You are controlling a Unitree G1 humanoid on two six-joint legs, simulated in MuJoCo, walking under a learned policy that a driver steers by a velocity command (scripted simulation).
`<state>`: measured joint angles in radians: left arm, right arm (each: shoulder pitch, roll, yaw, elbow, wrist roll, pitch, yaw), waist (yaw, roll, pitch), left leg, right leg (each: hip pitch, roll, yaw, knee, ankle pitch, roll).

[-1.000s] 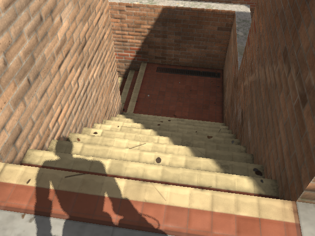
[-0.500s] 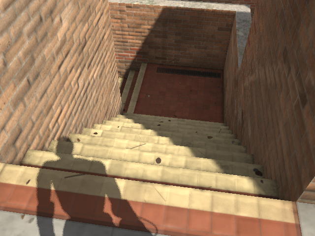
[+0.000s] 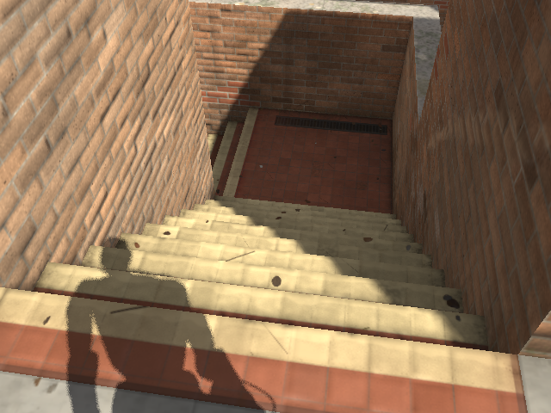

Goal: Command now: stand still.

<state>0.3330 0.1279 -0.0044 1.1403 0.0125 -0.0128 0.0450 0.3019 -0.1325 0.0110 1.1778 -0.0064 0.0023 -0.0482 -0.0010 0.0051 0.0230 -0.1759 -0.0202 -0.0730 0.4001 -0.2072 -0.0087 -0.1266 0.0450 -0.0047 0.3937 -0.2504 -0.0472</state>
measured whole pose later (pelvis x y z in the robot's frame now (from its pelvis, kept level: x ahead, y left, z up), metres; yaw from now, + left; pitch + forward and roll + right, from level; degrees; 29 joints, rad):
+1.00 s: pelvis +0.16 +0.06 +0.00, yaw +0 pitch +0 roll +0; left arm 0.28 0.19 0.05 1.02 0.03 -0.05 -0.02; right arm 0.46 -0.14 -0.03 1.09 -0.02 -0.08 -0.01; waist 0.00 -0.03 0.00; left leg -0.05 -0.06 0.08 0.30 -0.26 0.09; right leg -0.51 -0.05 -0.04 1.08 -0.24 -0.08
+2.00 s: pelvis +0.64 +0.06 -0.01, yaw +1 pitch -2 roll +0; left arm 0.29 0.24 0.07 0.95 0.02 0.02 0.03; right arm 0.41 -0.22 -0.04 0.98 0.00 -0.05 -0.01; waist -0.02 -0.01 0.02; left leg -0.19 -0.07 0.09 0.54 -0.33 0.11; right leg -0.51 0.02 0.11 1.19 -0.35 -0.03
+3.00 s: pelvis +0.98 -0.08 -0.34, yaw -19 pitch -1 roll -2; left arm 0.42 0.14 -0.03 0.93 0.02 -0.03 0.06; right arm 0.28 -0.24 -0.05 0.87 -0.04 -0.04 0.01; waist 0.06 0.10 -0.05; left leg -0.38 0.01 -0.05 0.44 0.46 0.00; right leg -0.33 0.19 0.00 1.29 -0.90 -0.13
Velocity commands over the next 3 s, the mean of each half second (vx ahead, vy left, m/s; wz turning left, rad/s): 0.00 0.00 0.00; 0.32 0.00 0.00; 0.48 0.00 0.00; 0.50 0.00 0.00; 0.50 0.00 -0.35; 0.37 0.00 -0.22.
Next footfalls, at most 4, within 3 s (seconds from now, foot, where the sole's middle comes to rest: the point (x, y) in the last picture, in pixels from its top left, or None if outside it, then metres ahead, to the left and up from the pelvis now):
0.80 left None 0.14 0.12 -0.78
1.28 right None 0.49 -0.01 -0.78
1.80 left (245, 359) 0.66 0.12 -0.78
2.44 right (326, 326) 0.87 -0.12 -0.99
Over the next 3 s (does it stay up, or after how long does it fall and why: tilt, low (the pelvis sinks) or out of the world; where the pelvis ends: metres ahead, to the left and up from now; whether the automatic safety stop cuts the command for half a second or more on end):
stays up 0.98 -0.08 -0.34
